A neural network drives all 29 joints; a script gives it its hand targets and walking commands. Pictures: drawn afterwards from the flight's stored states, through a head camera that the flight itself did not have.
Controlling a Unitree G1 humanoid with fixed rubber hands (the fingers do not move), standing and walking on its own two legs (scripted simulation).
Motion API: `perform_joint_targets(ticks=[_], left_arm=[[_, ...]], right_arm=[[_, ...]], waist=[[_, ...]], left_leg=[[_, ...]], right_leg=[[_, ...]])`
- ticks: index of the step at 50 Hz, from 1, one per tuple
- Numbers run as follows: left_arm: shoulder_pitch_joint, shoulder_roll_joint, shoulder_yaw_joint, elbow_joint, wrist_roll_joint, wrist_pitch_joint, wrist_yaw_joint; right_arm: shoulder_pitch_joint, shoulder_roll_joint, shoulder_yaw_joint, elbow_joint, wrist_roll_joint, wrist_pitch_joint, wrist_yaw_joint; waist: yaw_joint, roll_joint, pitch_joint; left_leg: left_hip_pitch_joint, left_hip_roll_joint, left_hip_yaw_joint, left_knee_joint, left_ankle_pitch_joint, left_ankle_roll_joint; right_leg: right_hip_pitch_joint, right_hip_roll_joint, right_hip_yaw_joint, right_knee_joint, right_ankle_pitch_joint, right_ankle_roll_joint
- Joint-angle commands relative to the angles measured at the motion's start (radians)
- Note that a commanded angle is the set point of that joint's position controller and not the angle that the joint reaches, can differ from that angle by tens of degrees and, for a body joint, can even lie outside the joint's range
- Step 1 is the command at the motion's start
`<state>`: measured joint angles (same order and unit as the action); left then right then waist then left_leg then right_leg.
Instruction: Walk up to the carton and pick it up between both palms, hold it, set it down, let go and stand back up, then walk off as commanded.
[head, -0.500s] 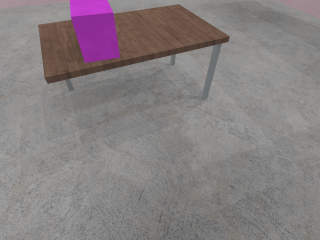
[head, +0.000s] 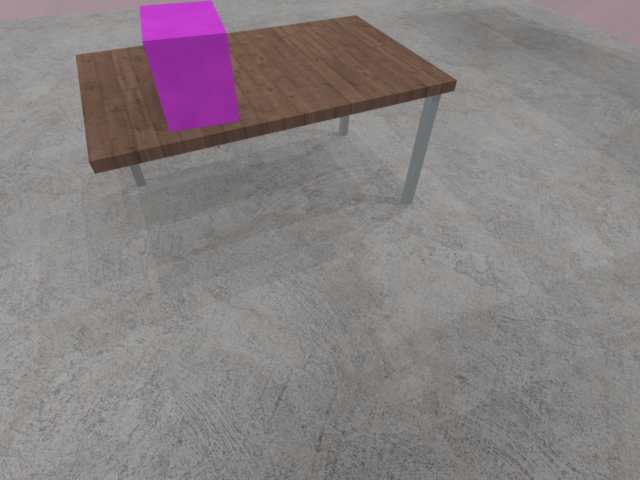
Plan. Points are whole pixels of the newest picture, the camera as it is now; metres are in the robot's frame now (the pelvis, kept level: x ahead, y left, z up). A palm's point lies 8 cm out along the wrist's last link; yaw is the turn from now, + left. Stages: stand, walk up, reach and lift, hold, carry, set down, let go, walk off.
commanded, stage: stand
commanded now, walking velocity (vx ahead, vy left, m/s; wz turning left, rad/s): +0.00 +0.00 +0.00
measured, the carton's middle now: (190, 65) +1.23 +0.44 -0.03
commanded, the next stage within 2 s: walk up in 1.12 s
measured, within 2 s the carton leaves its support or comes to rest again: neither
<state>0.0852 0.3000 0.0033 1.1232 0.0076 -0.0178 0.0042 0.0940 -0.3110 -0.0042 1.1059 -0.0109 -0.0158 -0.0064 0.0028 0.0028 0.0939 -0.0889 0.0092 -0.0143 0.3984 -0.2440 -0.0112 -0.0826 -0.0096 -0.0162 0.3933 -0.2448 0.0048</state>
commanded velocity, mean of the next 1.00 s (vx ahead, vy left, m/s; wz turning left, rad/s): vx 0.00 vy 0.00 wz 0.00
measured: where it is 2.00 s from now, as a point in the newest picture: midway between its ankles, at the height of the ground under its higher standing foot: outside the picture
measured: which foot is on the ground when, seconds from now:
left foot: down 0.00-1.00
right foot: down 0.00-1.00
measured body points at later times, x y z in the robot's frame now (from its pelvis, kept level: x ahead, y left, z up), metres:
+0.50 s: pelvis +0.00 +0.00 +0.00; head +0.01 +0.00 +0.45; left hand +0.08 +0.29 -0.14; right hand +0.08 -0.28 -0.14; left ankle -0.01 +0.13 -0.74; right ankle -0.02 -0.12 -0.74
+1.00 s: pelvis -0.01 +0.01 +0.00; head +0.00 +0.01 +0.45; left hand +0.07 +0.29 -0.14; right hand +0.06 -0.28 -0.14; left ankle -0.01 +0.13 -0.74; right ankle -0.02 -0.12 -0.74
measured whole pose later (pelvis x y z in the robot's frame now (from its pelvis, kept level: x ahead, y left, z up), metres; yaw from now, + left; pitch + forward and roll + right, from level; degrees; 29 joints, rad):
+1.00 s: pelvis -0.01 +0.01 +0.00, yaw -1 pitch -4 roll +0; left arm 0.10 0.31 -0.01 1.13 0.00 -0.01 0.00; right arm 0.12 -0.31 0.00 1.12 -0.01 -0.02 0.00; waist 0.00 0.00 0.09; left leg -0.08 0.01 0.00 0.37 -0.22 0.00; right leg -0.08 -0.02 0.00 0.36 -0.22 0.01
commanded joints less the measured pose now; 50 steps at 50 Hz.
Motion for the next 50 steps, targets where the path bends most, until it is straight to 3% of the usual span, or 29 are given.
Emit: perform_joint_targets(ticks=[1, 12, 21, 23, 27, 28, 34, 36, 50], left_arm=[[-0.044, 0.24, 0.042, -0.068, -0.002, -0.022, 0.014], [-0.04, 0.249, 0.042, -0.068, 0.0, -0.019, 0.015], [-0.032, 0.251, 0.038, -0.065, -0.001, -0.02, 0.012], [-0.032, 0.241, 0.036, -0.062, -0.002, -0.021, 0.013], [-0.038, 0.245, 0.035, -0.064, -0.003, -0.018, 0.014], [-0.032, 0.238, 0.033, -0.061, -0.005, -0.018, 0.015], [-0.031, 0.247, 0.032, -0.059, -0.004, -0.019, 0.013], [-0.024, 0.246, 0.035, -0.059, -0.005, -0.019, 0.012], [-0.029, 0.247, 0.031, -0.054, -0.002, -0.018, 0.013]], right_arm=[[-0.029, -0.217, -0.041, -0.068, 0.002, -0.022, -0.014], [-0.036, -0.227, -0.042, -0.062, 0.002, -0.024, -0.01], [-0.023, -0.23, -0.042, -0.059, 0.003, -0.021, -0.011], [-0.029, -0.238, -0.046, -0.056, 0.001, -0.022, -0.011], [-0.021, -0.227, -0.043, -0.059, 0.002, -0.022, -0.011], [-0.026, -0.235, -0.046, -0.054, 0.001, -0.02, -0.009], [-0.015, -0.227, -0.043, -0.055, 0.002, -0.023, -0.01], [-0.015, -0.232, -0.044, -0.053, 0.002, -0.023, -0.011], [-0.004, -0.238, -0.044, -0.047, 0.001, -0.024, -0.01]], waist=[[-0.002, -0.003, -0.114], [0.003, 0.011, -0.116], [0.002, -0.021, -0.123], [0.007, 0.001, -0.108], [-0.001, -0.016, -0.106], [0.002, 0.014, -0.112], [0.0, -0.013, -0.095], [0.007, 0.008, -0.112], [0.003, -0.004, -0.103]], left_leg=[[-0.005, 0.107, -0.091, -0.075, 0.301, 0.045], [0.002, 0.111, -0.087, -0.084, 0.294, 0.04], [0.02, 0.115, -0.09, -0.089, 0.318, 0.041], [0.008, 0.112, -0.082, -0.091, 0.299, 0.039], [0.012, 0.111, -0.085, -0.094, 0.295, 0.038], [0.012, 0.111, -0.084, -0.092, 0.287, 0.036], [0.007, 0.112, -0.089, -0.101, 0.28, 0.036], [0.004, 0.113, -0.086, -0.094, 0.29, 0.038], [0.005, 0.114, -0.084, -0.107, 0.267, 0.037]], right_leg=[[0.013, -0.118, 0.101, -0.061, 0.294, -0.034], [0.018, -0.118, 0.097, -0.073, 0.289, -0.031], [0.011, -0.114, 0.09, -0.068, 0.294, -0.028], [0.008, -0.117, 0.101, -0.08, 0.283, -0.029], [0.0, -0.114, 0.099, -0.079, 0.275, -0.027], [0.01, -0.116, 0.102, -0.084, 0.273, -0.026], [0.002, -0.116, 0.1, -0.083, 0.271, -0.026], [0.016, -0.118, 0.104, -0.087, 0.268, -0.027], [0.007, -0.119, 0.106, -0.091, 0.258, -0.028]])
